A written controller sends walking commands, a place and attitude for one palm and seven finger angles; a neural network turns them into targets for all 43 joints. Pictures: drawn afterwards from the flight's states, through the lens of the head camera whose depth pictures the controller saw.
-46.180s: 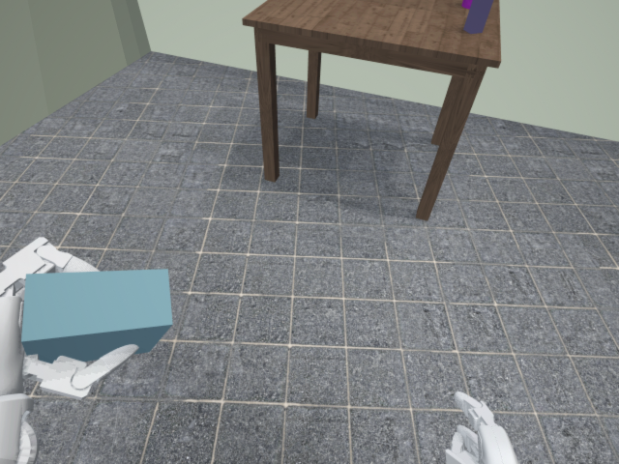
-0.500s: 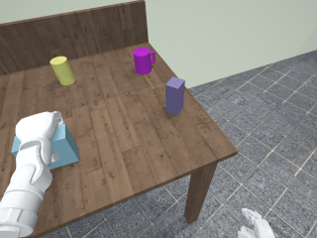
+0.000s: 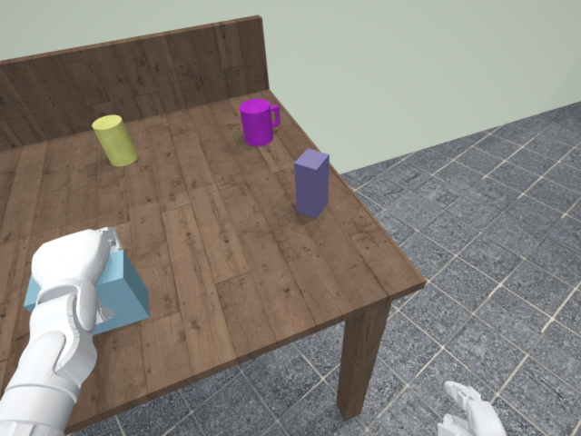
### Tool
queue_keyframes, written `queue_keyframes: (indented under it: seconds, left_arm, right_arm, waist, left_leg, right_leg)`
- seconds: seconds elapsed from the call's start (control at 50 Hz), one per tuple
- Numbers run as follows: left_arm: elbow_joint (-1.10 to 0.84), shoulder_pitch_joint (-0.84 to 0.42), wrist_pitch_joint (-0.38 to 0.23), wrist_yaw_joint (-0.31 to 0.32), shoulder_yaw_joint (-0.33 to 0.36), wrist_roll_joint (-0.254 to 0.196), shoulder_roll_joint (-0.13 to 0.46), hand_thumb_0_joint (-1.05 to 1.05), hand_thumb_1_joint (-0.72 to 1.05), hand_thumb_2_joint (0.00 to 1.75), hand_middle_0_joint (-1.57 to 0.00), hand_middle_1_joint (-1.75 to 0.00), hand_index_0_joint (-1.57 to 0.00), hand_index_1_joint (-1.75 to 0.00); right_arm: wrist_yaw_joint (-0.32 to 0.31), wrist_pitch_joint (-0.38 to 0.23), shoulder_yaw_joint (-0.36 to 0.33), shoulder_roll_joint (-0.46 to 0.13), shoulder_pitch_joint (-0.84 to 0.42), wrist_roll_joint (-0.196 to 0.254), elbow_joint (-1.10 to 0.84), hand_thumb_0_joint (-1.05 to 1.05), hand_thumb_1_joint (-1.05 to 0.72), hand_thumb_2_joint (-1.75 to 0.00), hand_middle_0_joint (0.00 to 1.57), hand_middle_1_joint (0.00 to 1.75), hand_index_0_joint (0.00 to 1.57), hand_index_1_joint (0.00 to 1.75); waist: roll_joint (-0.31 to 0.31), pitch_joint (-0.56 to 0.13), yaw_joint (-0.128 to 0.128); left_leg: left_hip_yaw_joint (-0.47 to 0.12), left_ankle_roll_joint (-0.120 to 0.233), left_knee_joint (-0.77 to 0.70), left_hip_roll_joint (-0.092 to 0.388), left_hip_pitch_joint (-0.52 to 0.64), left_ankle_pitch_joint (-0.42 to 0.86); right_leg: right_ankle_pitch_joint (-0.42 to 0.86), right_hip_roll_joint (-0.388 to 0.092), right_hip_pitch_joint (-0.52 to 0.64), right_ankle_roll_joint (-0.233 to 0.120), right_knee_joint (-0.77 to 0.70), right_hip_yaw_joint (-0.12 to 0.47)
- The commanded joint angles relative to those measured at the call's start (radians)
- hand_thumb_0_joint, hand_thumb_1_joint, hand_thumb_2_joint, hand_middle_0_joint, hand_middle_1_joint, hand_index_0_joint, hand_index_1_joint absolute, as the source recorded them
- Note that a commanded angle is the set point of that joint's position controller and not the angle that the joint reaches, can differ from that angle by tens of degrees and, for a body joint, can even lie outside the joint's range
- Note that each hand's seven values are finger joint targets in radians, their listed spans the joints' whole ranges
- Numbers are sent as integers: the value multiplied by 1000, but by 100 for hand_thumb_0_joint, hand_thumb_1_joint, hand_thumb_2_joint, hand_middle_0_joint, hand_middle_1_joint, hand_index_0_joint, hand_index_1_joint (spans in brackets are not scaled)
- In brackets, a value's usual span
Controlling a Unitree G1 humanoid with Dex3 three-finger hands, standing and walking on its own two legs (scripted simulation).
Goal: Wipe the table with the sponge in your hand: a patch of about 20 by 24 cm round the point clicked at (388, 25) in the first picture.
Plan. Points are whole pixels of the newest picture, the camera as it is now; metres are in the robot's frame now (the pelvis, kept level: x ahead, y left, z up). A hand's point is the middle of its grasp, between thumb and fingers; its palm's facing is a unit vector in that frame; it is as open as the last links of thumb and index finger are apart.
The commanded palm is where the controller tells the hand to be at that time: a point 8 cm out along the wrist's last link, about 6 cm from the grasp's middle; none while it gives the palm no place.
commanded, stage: wipe back along the first lane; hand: left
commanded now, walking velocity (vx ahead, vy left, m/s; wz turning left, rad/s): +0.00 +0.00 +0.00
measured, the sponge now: (98, 303) +0.28 +0.33 +0.03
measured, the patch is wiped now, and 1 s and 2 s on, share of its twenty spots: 0.90 0.95 0.95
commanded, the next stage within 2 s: lift the sponge slowly off the table in 0.64 s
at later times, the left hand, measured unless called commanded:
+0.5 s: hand (92, 309) +0.24 +0.30 +0.08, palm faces +0.03 -0.08 -1.00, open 9.8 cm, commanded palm +0.20 +0.29 +0.13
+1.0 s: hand (88, 329) +0.21 +0.29 +0.08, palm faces +0.05 -0.12 -0.99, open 9.8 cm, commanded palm +0.18 +0.28 +0.15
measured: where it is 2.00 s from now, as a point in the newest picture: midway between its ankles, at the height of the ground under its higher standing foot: outside the picture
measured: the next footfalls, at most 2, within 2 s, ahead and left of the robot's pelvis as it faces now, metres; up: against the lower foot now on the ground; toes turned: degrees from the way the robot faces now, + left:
none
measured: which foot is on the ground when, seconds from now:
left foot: down 0.00-1.00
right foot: down 0.00-1.00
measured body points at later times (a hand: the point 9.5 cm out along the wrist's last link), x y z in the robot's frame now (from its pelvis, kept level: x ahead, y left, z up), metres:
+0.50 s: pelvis +0.00 +0.00 +0.00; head -0.02 -0.03 +0.45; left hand +0.23 +0.30 +0.13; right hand +0.24 -0.21 -0.08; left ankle +0.01 +0.10 -0.74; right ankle -0.04 -0.10 -0.74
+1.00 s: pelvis -0.01 +0.00 +0.00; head -0.04 -0.03 +0.45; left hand +0.21 +0.29 +0.13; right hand +0.23 -0.20 -0.07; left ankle +0.01 +0.10 -0.74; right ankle -0.04 -0.10 -0.74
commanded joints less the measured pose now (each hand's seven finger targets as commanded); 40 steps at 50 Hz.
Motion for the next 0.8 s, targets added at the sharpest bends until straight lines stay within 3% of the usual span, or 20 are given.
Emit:
queue_keyframes:
  seconds: [0.0, 0.06, 0.1, 0.14, 0.2, 0.22, 0.26, 0.3, 0.32, 0.36, 0.4, 0.46, 0.5, 0.56, 0.6, 0.64, 0.7, 0.72, 0.74, 0.78]
  left_arm:
    - [-191, -137, 31, 11, 57, 14, 204, 0, 10, 130, -120, -160, -120, -160]
    - [-196, -114, 55, 6, 52, 12, 202, 0, 10, 130, -120, -160, -120, -160]
    - [-216, -103, 66, 0, 93, 5, 250, 0, 10, 130, -120, -160, -120, -160]
    - [-233, -113, 71, -6, 46, 5, 202, 0, 10, 130, -120, -160, -120, -160]
    - [-257, -80, 77, -15, 57, 5, 211, 0, 10, 130, -120, -160, -120, -160]
    - [-276, -60, 75, -16, 24, 5, 165, 0, 10, 130, -120, -160, -120, -160]
    - [-323, 27, 70, -16, 32, -7, 155, 0, 10, 130, -120, -160, -120, -160]
    - [-360, 112, 73, -12, 96, -17, 205, 0, 10, 130, -120, -160, -120, -160]
    - [-388, 126, 75, -11, 65, -22, 163, 0, 10, 130, -120, -160, -120, -160]
    - [-409, 133, 83, -6, 76, -31, 168, 0, 10, 130, -120, -160, -120, -160]
    - [-439, 147, 99, 7, 110, -35, 198, 0, 10, 130, -120, -160, -120, -160]
    - [-460, 162, 119, 16, 60, -32, 134, 0, 10, 130, -120, -160, -120, -160]
    - [-508, 158, 132, 17, 45, -24, 130, 0, 10, 130, -120, -160, -120, -160]
    - [-536, 208, 145, 11, -7, -23, 74, 0, 10, 130, -120, -160, -120, -160]
    - [-558, 212, 153, 10, 35, -15, 123, 0, 10, 130, -120, -160, -120, -160]
    - [-566, 215, 154, 9, -3, -17, 82, 0, 10, 130, -120, -160, -120, -160]
    - [-580, 225, 161, 13, 38, -10, 130, 0, 10, 130, -120, -160, -120, -160]
    - [-574, 200, 166, 14, -7, -7, 80, 0, 10, 130, -120, -160, -120, -160]
    - [-577, 165, 166, 15, -21, -2, 77, 0, 10, 130, -120, -160, -120, -160]
    - [-582, 145, 166, 20, 17, 1, 127, 0, 10, 130, -120, -160, -120, -160]
  right_arm:
    - [1, -61, -38, -116, -219, 1, -177, 0, -90, -90, 20, 30, 20, 30]
    - [-3, -62, -40, -114, -212, 2, -173, 0, -90, -90, 20, 30, 20, 30]
    - [-9, -64, -36, -117, -237, 2, -177, 0, -90, -90, 20, 30, 20, 30]
    - [-10, -68, -35, -108, -228, 4, -180, 0, -90, -90, 20, 30, 20, 30]
    - [-9, -72, -30, -108, -249, 6, -185, 0, -90, -90, 20, 30, 20, 30]
    - [-7, -75, -33, -100, -241, 4, -187, 0, -90, -90, 20, 30, 20, 30]
    - [2, -79, -35, -98, -236, 1, -196, 0, -90, -90, 20, 30, 20, 30]
    - [9, -80, -33, -100, -257, -3, -203, 0, -90, -90, 20, 30, 20, 30]
    - [11, -78, -32, -90, -249, -3, -207, 0, -90, -90, 20, 30, 20, 30]
    - [12, -75, -30, -93, -250, -3, -207, 0, -90, -90, 20, 30, 20, 30]
    - [12, -74, -26, -96, -282, -3, -211, 0, -90, -90, 20, 30, 20, 30]
    - [12, -74, -28, -90, -272, -1, -209, 0, -90, -90, 20, 30, 20, 30]
    - [13, -79, -23, -89, -302, 0, -216, 0, -90, -90, 20, 30, 20, 30]
    - [13, -82, -24, -82, -285, -2, -220, 0, -90, -90, 20, 30, 20, 30]
    - [12, -82, -22, -87, -314, -3, -221, 0, -90, -90, 20, 30, 20, 30]
    - [9, -83, -20, -78, -301, -3, -222, 0, -90, -90, 20, 30, 20, 30]
    - [6, -83, -15, -82, -331, -4, -220, 0, -90, -90, 20, 30, 20, 30]
    - [5, -84, -14, -74, -321, -2, -221, 0, -90, -90, 20, 30, 20, 30]
    - [3, -87, -14, -76, -314, -2, -216, 0, -90, -90, 20, 30, 20, 30]
    - [0, -88, -15, -81, -311, -5, -210, 0, -90, -90, 20, 30, 20, 30]
  waist:
    - [-60, -164, 6]
    - [-96, -147, 0]
    - [-92, -150, 14]
    - [-84, -145, 2]
    - [-58, -133, 9]
    - [-55, -148, 7]
    - [-53, -179, 16]
    - [-65, -198, 36]
    - [-88, -194, 26]
    - [-100, -157, 24]
    - [-82, -127, 38]
    - [-71, -114, 28]
    - [-32, -113, 30]
    - [-74, -132, 23]
    - [-85, -139, 34]
    - [-98, -129, 26]
    - [-86, -107, 38]
    - [-78, -101, 31]
    - [-72, -97, 25]
    - [-44, -103, 34]
  left_leg:
    - [5, 29, -41, -2, 96, 247]
    - [12, 32, -39, -4, 82, 228]
    - [10, 33, -40, -9, 82, 215]
    - [16, 33, -37, -8, 87, 218]
    - [6, 30, -40, -4, 99, 217]
    - [12, 31, -33, -4, 106, 233]
    - [12, 29, -21, -2, 122, 284]
    - [7, 28, -11, -3, 118, 313]
    - [17, 27, -8, -3, 108, 311]
    - [16, 25, -17, 2, 98, 293]
    - [8, 23, -27, 2, 95, 270]
    - [12, 20, -29, 9, 106, 271]
    - [0, 19, -38, 12, 122, 260]
    - [1, 20, -31, 15, 127, 274]
    - [-7, 20, -37, 14, 129, 254]
    - [2, 21, -36, 16, 126, 237]
    - [-11, 19, -53, 19, 124, 198]
    - [-5, 19, -54, 20, 114, 190]
    - [-9, 18, -58, 23, 123, 179]
    - [-13, 18, -65, 22, 126, 169]
  right_leg:
    - [330, -12, 40, -31, -41, 24]
    - [328, -18, 46, -22, -40, 15]
    - [326, -17, 57, -26, -40, 43]
    - [323, -20, 48, -21, -39, 22]
    - [304, -12, 32, -29, -39, 38]
    - [316, -16, 39, -25, -34, 22]
    - [382, -18, 62, -25, -21, 23]
    - [446, -15, 88, -30, -6, 53]
    - [457, -22, 92, -21, -2, 37]
    - [433, -20, 68, -18, -9, 33]
    - [390, -10, 50, -26, -14, 51]
    - [353, -13, 28, -21, -19, 24]
    - [318, -4, 16, -30, -19, 42]
    - [331, -12, 28, -22, -16, 22]
    - [319, -4, 34, -29, -14, 50]
    - [295, -11, 24, -21, -17, 29]
    - [237, 1, 15, -30, -22, 55]
    - [210, -7, 8, -25, -22, 26]
    - [190, -5, -7, -25, -27, 24]
    - [172, -4, 5, -28, -30, 25]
